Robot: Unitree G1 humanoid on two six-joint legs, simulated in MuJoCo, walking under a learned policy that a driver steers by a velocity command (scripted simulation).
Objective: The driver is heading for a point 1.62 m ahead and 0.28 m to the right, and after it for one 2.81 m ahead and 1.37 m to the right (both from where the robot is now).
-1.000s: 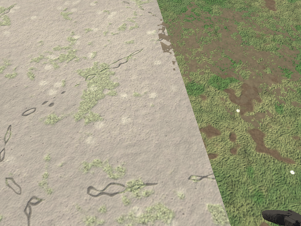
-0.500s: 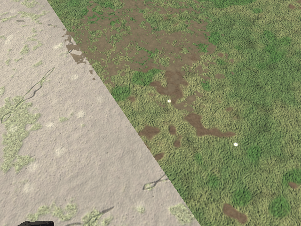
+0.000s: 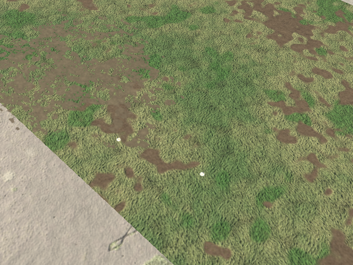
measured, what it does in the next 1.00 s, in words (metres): steps on the spot: right foot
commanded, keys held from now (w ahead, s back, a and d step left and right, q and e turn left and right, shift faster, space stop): no key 1.00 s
